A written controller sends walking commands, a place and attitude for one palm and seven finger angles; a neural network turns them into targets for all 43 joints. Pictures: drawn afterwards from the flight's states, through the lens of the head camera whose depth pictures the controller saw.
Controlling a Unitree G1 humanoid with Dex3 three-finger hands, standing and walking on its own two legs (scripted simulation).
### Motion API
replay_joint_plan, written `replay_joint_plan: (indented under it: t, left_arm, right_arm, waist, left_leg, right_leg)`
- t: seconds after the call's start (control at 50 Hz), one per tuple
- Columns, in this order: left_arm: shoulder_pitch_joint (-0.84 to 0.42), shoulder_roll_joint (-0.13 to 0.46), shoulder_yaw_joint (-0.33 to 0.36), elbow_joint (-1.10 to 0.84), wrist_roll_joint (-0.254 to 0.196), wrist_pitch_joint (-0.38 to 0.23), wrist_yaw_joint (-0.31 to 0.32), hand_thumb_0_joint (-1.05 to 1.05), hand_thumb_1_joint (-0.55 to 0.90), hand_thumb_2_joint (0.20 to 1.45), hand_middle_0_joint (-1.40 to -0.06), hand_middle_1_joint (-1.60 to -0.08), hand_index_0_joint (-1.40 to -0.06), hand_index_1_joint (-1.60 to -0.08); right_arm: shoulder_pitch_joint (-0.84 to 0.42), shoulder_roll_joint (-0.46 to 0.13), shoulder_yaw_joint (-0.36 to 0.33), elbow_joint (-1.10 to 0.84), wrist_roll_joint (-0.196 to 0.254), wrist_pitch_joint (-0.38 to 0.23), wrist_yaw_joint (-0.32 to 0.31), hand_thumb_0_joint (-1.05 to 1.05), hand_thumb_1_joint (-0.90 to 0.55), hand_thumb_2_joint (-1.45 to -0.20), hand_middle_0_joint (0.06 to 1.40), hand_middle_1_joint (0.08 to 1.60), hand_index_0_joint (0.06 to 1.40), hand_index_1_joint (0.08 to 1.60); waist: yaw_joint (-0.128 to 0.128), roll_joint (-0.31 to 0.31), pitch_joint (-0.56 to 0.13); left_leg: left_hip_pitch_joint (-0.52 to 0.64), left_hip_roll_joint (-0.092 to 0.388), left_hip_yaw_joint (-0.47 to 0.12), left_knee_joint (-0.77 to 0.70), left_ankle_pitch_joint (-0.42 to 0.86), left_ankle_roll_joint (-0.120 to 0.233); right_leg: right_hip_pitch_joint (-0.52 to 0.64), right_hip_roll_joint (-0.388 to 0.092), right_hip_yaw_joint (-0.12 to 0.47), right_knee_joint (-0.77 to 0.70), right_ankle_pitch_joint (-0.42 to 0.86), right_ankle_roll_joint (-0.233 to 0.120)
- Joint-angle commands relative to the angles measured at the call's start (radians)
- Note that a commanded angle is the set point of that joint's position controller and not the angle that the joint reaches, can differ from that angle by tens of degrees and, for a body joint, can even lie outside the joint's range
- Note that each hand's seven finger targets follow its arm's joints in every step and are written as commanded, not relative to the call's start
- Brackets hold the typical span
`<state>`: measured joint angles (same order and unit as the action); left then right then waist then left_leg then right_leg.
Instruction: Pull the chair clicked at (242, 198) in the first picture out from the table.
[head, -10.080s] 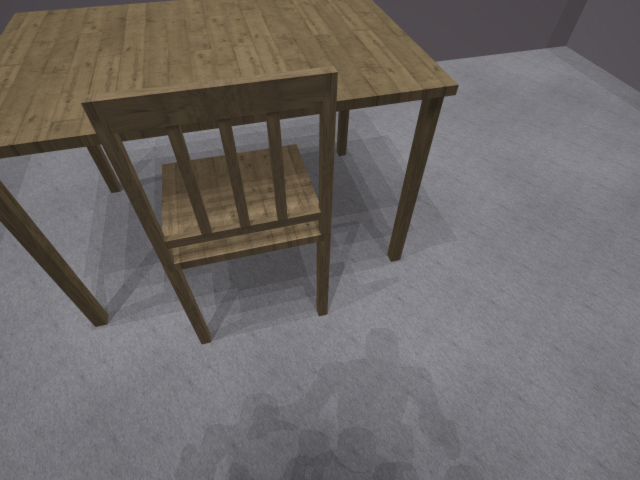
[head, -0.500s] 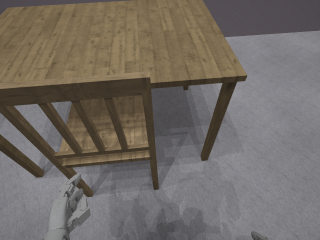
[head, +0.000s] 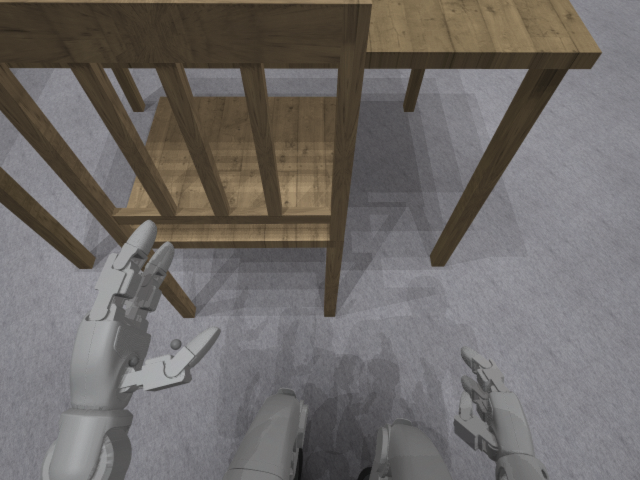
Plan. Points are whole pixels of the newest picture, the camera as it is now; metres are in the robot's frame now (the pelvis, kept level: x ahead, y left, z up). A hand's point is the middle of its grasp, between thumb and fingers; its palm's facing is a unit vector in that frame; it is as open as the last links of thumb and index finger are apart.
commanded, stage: raise the hand toward the chair's back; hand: left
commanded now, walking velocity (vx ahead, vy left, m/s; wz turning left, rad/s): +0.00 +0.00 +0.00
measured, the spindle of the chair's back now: (200, 151) +0.52 +0.26 +0.04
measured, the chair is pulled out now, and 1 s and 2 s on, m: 0.00 0.00 0.00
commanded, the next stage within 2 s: aim the fingers beside a spindle in 1.42 s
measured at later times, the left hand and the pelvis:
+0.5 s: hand (168, 325) +0.25 +0.20 +0.07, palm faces +0.12 -0.99 -0.05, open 15.6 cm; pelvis +0.01 +0.01 +0.02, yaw -1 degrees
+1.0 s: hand (166, 281) +0.29 +0.20 +0.10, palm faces +0.14 -0.99 -0.07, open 16.9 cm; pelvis +0.03 +0.00 +0.03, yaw +0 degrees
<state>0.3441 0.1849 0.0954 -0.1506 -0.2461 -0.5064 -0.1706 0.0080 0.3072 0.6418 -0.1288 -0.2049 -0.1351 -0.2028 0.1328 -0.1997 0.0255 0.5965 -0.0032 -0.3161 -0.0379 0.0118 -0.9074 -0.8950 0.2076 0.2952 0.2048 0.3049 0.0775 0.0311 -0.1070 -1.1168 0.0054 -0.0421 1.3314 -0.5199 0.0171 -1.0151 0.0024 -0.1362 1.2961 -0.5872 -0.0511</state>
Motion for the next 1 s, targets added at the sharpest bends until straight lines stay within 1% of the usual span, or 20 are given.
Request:
replay_joint_plan:
  t: [0.0, 0.04, 0.1, 0.16, 0.22, 0.26, 0.3, 0.34, 0.4, 0.46, 0.5, 0.52, 0.58, 0.66, 0.7, 0.74, 0.8, 0.84, 0.92, 0.98]
  left_arm:
    - [0.134, 0.149, 0.141, -0.019, -0.008, 0.225, -0.003, 0.0, 0.083, 0.55, -0.118, -0.172, -0.118, -0.172]
    - [0.095, 0.162, 0.184, -0.14, -0.028, 0.273, 0.049, 0.0, 0.037, 0.53, -0.114, -0.164, -0.114, -0.164]
    - [0.022, 0.185, 0.236, -0.257, -0.027, 0.191, 0.154, 0.0, -0.033, 0.5, -0.107, -0.153, -0.107, -0.153]
    - [-0.011, 0.102, 0.115, -0.264, -0.003, 0.025, 0.19, 0.0, -0.103, 0.47, -0.1, -0.142, -0.1, -0.142]
    - [-0.01, 0.044, -0.003, -0.141, 0.03, -0.039, 0.144, 0.0, -0.173, 0.44, -0.093, -0.131, -0.093, -0.131]
    - [0.024, 0.052, -0.023, -0.069, 0.038, -0.004, 0.097, 0.0, -0.22, 0.42, -0.088, -0.124, -0.088, -0.124]
    - [0.044, 0.106, 0.021, -0.049, 0.035, 0.063, 0.066, 0.0, -0.267, 0.4, -0.083, -0.117, -0.083, -0.117]
    - [0.022, 0.161, 0.078, -0.118, 0.026, 0.117, 0.067, 0.0, -0.313, 0.38, -0.079, -0.109, -0.079, -0.109]
    - [-0.01, 0.243, 0.21, -0.258, 0.005, 0.119, 0.135, 0.0, -0.383, 0.35, -0.072, -0.098, -0.072, -0.098]
    - [-0.032, 0.171, 0.185, -0.287, -0.009, 0.051, 0.185, 0.0, -0.453, 0.32, -0.065, -0.087, -0.065, -0.087]
    - [-0.03, 0.132, 0.145, -0.22, 0.001, 0.018, 0.182, 0.0, -0.5, 0.3, -0.06, -0.08, -0.06, -0.08]
    - [-0.021, 0.091, 0.09, -0.162, 0.012, 0.016, 0.165, 0.0, -0.5, 0.3, -0.06, -0.08, -0.06, -0.08]
    - [-0.019, 0.068, 0.02, -0.036, 0.027, 0.069, 0.088, 0.0, -0.5, 0.3, -0.06, -0.08, -0.06, -0.08]
    - [-0.074, 0.173, 0.106, -0.067, 0.003, 0.16, 0.018, 0.0, -0.5, 0.3, -0.06, -0.08, -0.06, -0.08]
    - [-0.103, 0.24, 0.205, -0.117, -0.014, 0.161, 0.039, 0.0, -0.5, 0.3, -0.06, -0.08, -0.06, -0.08]
    - [-0.135, 0.237, 0.244, -0.186, -0.032, 0.12, 0.074, 0.0, -0.5, 0.3, -0.06, -0.08, -0.06, -0.08]
    - [-0.145, 0.218, 0.247, -0.193, -0.03, 0.048, 0.116, 0.0, -0.5, 0.3, -0.06, -0.08, -0.06, -0.08]
    - [-0.122, 0.149, 0.172, -0.113, -0.021, 0.035, 0.104, 0.0, -0.5, 0.3, -0.06, -0.08, -0.06, -0.08]
    - [-0.082, 0.108, 0.084, 0.034, -0.006, 0.116, 0.021, 0.0, -0.5, 0.3, -0.06, -0.08, -0.06, -0.08]
    - [-0.102, 0.169, 0.137, 0.01, -0.026, 0.183, -0.011, 0.0, -0.5, 0.3, -0.06, -0.08, -0.06, -0.08]
  right_arm:
    - [0.004, -0.161, -0.084, -0.163, 0.04, -0.014, -0.039, 0.0, -0.9, -0.9, 0.2, 0.3, 0.2, 0.3]
    - [0.001, -0.141, -0.08, -0.193, 0.034, 0.005, -0.037, 0.0, -0.9, -0.9, 0.2, 0.3, 0.2, 0.3]
    - [-0.006, -0.13, -0.072, -0.175, 0.01, -0.005, -0.03, 0.0, -0.9, -0.9, 0.2, 0.3, 0.2, 0.3]
    - [0.016, -0.135, -0.068, -0.134, -0.013, -0.033, 0.0, 0.0, -0.9, -0.9, 0.2, 0.3, 0.2, 0.3]
    - [0.016, -0.158, -0.069, -0.114, -0.009, -0.053, 0.004, 0.0, -0.9, -0.9, 0.2, 0.3, 0.2, 0.3]
    - [0.026, -0.177, -0.071, -0.127, 0.003, -0.058, -0.003, 0.0, -0.9, -0.9, 0.2, 0.3, 0.2, 0.3]
    - [0.038, -0.189, -0.073, -0.149, 0.019, -0.053, -0.014, 0.0, -0.9, -0.9, 0.2, 0.3, 0.2, 0.3]
    - [0.04, -0.187, -0.076, -0.175, 0.024, -0.044, -0.023, 0.0, -0.9, -0.9, 0.2, 0.3, 0.2, 0.3]
    - [0.041, -0.171, -0.077, -0.179, 0.01, -0.035, -0.028, 0.0, -0.9, -0.9, 0.2, 0.3, 0.2, 0.3]
    - [0.046, -0.151, -0.073, -0.151, -0.009, -0.036, -0.009, 0.0, -0.9, -0.9, 0.2, 0.3, 0.2, 0.3]
    - [0.049, -0.154, -0.073, -0.13, -0.013, -0.036, 0.002, 0.0, -0.9, -0.9, 0.2, 0.3, 0.2, 0.3]
    - [0.043, -0.155, -0.069, -0.123, -0.009, -0.038, 0.006, 0.0, -0.9, -0.9, 0.2, 0.3, 0.2, 0.3]
    - [0.049, -0.177, -0.065, -0.129, 0.005, -0.039, 0.0, 0.0, -0.9, -0.9, 0.2, 0.3, 0.2, 0.3]
    - [0.063, -0.188, -0.066, -0.156, 0.02, -0.035, -0.026, 0.0, -0.9, -0.9, 0.2, 0.3, 0.2, 0.3]
    - [0.055, -0.18, -0.068, -0.154, 0.015, -0.033, -0.036, 0.0, -0.9, -0.9, 0.2, 0.3, 0.2, 0.3]
    - [0.055, -0.162, -0.066, -0.149, 0.002, -0.035, -0.031, 0.0, -0.9, -0.9, 0.2, 0.3, 0.2, 0.3]
    - [0.054, -0.156, -0.065, -0.116, -0.013, -0.041, -0.013, 0.0, -0.9, -0.9, 0.2, 0.3, 0.2, 0.3]
    - [0.052, -0.157, -0.066, -0.1, -0.01, -0.041, -0.002, 0.0, -0.9, -0.9, 0.2, 0.3, 0.2, 0.3]
    - [0.068, -0.179, -0.067, -0.109, 0.016, -0.037, -0.008, 0.0, -0.9, -0.9, 0.2, 0.3, 0.2, 0.3]
    - [0.069, -0.185, -0.073, -0.135, 0.028, -0.033, -0.026, 0.0, -0.9, -0.9, 0.2, 0.3, 0.2, 0.3]
  waist:
    - [-0.004, -0.044, -0.298]
    - [0.013, -0.037, -0.361]
    - [0.014, 0.011, -0.372]
    - [-0.042, 0.043, -0.283]
    - [-0.094, 0.024, -0.153]
    - [-0.1, -0.007, -0.126]
    - [-0.074, 0.001, -0.162]
    - [-0.052, 0.012, -0.231]
    - [-0.007, 0.074, -0.35]
    - [-0.027, 0.098, -0.354]
    - [-0.052, 0.076, -0.298]
    - [-0.073, 0.059, -0.238]
    - [-0.102, -0.002, -0.153]
    - [-0.069, -0.016, -0.253]
    - [-0.043, -0.026, -0.313]
    - [-0.031, 0.013, -0.364]
    - [-0.032, 0.064, -0.363]
    - [-0.062, 0.046, -0.301]
    - [-0.085, -0.017, -0.223]
    - [-0.065, -0.047, -0.256]
  left_leg:
    - [0.253, -0.01, -0.04, -0.306, 0.048, 0.004]
    - [0.299, -0.014, -0.03, -0.312, 0.129, 0.001]
    - [0.356, -0.005, -0.04, -0.304, 0.242, -0.003]
    - [0.376, 0.008, -0.054, -0.284, 0.248, -0.01]
    - [0.294, 0.015, -0.068, -0.291, 0.096, -0.006]
    - [0.246, 0.013, -0.075, -0.319, -0.026, -0.004]
    - [0.244, 0.006, -0.066, -0.343, -0.062, -0.001]
    - [0.295, 0.0, -0.06, -0.362, -0.014, 0.0]
    - [0.393, -0.002, -0.055, -0.361, 0.163, -0.009]
    - [0.456, 0.0, -0.053, -0.323, 0.318, -0.02]
    - [0.428, 0.005, -0.055, -0.307, 0.328, -0.018]
    - [0.405, 0.011, -0.058, -0.311, 0.282, -0.018]
    - [0.317, 0.009, -0.053, -0.327, 0.132, -0.006]
    - [0.34, -0.005, -0.033, -0.334, 0.158, 0.0]
    - [0.364, -0.009, -0.029, -0.326, 0.236, -0.001]
    - [0.414, -0.012, -0.026, -0.318, 0.322, -0.006]
    - [0.438, -0.011, -0.027, -0.295, 0.393, -0.012]
    - [0.412, -0.006, -0.022, -0.291, 0.372, -0.012]
    - [0.338, -0.003, -0.013, -0.315, 0.259, -0.003]
    - [0.338, -0.011, -0.006, -0.327, 0.244, 0.001]
  right_leg:
    - [0.21, 0.03, 0.116, -0.302, 0.045, 0.031]
    - [0.282, 0.022, 0.118, -0.308, 0.117, 0.035]
    - [0.258, 0.036, 0.076, -0.272, 0.219, 0.029]
    - [0.135, 0.045, 0.059, -0.241, 0.206, 0.021]
    - [0.044, 0.043, 0.06, -0.246, 0.09, 0.02]
    - [0.05, 0.037, 0.073, -0.272, 0.019, 0.021]
    - [0.098, 0.035, 0.09, -0.296, -0.004, 0.022]
    - [0.161, 0.033, 0.091, -0.307, 0.039, 0.022]
    - [0.231, 0.043, 0.075, -0.29, 0.165, 0.018]
    - [0.212, 0.045, 0.061, -0.261, 0.282, 0.018]
    - [0.176, 0.05, 0.057, -0.259, 0.284, 0.018]
    - [0.141, 0.049, 0.053, -0.262, 0.25, 0.02]
    - [0.135, 0.047, 0.065, -0.301, 0.16, 0.023]
    - [0.239, 0.04, 0.097, -0.335, 0.193, 0.025]
    - [0.291, 0.042, 0.1, -0.327, 0.269, 0.027]
    - [0.314, 0.039, 0.096, -0.307, 0.351, 0.026]
    - [0.284, 0.043, 0.089, -0.281, 0.405, 0.023]
    - [0.255, 0.041, 0.086, -0.281, 0.399, 0.025]
    - [0.26, 0.036, 0.103, -0.33, 0.318, 0.03]
    - [0.327, 0.027, 0.134, -0.366, 0.312, 0.036]
